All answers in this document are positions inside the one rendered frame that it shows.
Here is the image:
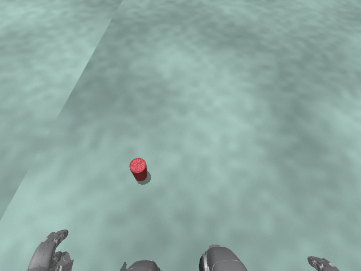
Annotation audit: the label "right robot hand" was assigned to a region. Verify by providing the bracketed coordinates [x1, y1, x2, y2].
[307, 256, 340, 271]

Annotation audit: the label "cup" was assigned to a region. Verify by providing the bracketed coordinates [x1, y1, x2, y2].
[129, 158, 147, 181]

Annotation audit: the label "left robot hand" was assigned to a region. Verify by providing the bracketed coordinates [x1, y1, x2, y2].
[27, 229, 74, 271]

